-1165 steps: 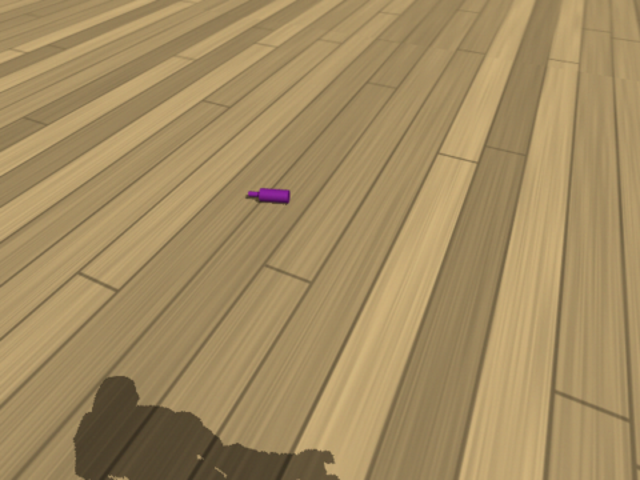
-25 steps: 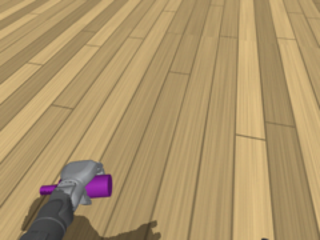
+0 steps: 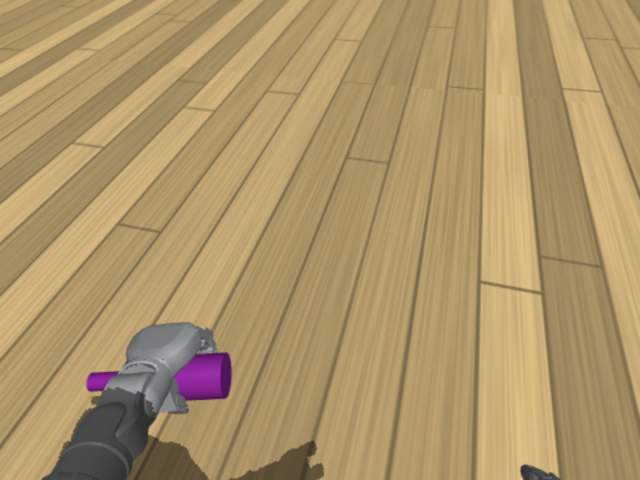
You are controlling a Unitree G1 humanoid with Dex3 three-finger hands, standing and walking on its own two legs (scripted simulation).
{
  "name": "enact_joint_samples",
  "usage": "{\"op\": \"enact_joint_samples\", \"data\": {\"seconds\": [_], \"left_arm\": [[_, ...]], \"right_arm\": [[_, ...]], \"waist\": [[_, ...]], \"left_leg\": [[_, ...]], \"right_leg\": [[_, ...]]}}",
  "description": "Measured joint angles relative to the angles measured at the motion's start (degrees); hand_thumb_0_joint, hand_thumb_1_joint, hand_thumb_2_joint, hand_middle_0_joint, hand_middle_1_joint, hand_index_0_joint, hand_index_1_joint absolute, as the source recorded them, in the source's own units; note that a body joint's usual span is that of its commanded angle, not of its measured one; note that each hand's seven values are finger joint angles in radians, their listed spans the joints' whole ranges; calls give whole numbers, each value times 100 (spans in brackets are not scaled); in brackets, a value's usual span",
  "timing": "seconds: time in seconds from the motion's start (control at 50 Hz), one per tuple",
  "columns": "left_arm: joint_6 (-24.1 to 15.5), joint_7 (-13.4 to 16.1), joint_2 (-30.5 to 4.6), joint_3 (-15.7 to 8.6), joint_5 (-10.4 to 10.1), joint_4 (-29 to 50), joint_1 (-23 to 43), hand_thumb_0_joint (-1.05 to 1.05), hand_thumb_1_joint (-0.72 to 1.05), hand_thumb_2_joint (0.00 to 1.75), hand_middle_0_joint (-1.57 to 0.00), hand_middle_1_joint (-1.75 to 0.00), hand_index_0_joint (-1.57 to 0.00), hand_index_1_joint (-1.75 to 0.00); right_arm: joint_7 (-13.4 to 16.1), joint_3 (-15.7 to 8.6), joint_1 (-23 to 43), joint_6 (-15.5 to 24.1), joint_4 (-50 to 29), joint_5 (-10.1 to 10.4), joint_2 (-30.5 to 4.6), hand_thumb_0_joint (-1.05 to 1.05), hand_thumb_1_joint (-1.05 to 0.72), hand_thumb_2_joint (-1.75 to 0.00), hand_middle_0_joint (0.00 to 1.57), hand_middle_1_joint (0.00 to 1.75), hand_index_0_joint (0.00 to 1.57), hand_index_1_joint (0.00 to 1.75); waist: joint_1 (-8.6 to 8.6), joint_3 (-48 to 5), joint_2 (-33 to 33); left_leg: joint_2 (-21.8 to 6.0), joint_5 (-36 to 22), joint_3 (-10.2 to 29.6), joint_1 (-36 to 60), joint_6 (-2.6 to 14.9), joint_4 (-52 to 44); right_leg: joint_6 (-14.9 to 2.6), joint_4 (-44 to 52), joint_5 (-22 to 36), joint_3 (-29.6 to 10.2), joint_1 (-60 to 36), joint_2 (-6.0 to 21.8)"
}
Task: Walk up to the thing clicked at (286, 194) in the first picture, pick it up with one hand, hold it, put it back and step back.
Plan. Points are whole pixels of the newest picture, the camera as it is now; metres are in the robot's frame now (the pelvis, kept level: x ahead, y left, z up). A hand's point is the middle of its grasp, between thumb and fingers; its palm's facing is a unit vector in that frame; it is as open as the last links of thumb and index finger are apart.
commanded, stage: hold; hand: left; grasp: from above
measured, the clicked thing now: (158, 378) +0.31 +0.26 -0.07
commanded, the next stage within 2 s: crouch in 1.24 s
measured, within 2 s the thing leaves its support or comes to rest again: neither
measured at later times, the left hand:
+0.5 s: hand (174, 385) +0.28 +0.21 -0.03, palm faces -0.46 -0.06 -0.88, open 9.1 cm
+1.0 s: hand (173, 387) +0.28 +0.21 -0.03, palm faces -0.48 -0.06 -0.88, open 9.1 cm
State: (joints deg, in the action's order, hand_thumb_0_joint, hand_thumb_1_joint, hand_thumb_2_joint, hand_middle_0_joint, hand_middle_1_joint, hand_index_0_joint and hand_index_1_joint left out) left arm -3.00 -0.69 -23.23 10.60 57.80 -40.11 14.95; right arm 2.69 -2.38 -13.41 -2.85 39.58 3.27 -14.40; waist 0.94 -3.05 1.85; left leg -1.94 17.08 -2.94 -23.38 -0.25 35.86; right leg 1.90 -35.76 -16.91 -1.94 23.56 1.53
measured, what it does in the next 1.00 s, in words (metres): stands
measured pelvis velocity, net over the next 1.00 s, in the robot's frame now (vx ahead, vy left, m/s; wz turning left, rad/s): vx -0.01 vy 0.00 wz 0.00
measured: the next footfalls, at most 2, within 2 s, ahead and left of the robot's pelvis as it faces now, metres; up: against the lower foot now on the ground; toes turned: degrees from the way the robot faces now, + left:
none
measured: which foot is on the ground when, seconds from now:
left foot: down 0.00-1.00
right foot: down 0.00-1.00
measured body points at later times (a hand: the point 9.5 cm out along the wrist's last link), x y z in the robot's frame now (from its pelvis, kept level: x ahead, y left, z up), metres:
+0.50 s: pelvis -0.01 +0.00 +0.01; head +0.00 -0.02 +0.46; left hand +0.30 +0.22 +0.02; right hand +0.13 -0.26 -0.11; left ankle +0.01 +0.12 -0.73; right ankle +0.01 -0.14 -0.73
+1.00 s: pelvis -0.01 +0.00 +0.01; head +0.00 -0.02 +0.46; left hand +0.30 +0.21 +0.02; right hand +0.14 -0.25 -0.10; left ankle +0.01 +0.12 -0.73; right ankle +0.01 -0.14 -0.73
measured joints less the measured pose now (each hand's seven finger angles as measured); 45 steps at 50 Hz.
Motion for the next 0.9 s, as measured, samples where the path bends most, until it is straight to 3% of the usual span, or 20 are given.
{"op": "enact_joint_samples", "data": {"seconds": [0.9], "left_arm": [[46, -361, -22, 54, -133, 557, -213, 0, 9, 50, -76, -51, -78, -49]], "right_arm": [[135, 126, 236, -117, -138, 96, 28, 1, -91, -90, 20, 30, 20, 30]], "waist": [[-126, 238, 49]], "left_leg": [[31, -414, -44, 725, -17, -757]], "right_leg": [[-25, 609, 346, -33, -642, 13]]}}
